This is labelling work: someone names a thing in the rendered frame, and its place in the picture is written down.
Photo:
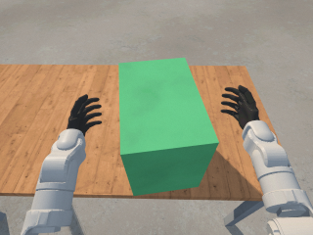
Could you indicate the right robot hand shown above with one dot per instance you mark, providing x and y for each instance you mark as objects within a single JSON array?
[{"x": 246, "y": 110}]

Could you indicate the table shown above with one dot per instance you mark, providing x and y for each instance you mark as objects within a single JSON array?
[{"x": 35, "y": 104}]

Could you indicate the left robot hand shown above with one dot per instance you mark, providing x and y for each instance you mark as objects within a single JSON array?
[{"x": 78, "y": 115}]

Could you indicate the carton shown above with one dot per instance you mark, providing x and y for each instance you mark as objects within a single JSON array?
[{"x": 166, "y": 137}]

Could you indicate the right robot upper arm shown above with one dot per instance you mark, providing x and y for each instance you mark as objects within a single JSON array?
[{"x": 302, "y": 225}]

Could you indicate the robot left forearm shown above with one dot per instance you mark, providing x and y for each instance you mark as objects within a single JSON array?
[{"x": 51, "y": 206}]

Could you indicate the robot right forearm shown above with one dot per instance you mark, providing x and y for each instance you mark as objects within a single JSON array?
[{"x": 281, "y": 192}]

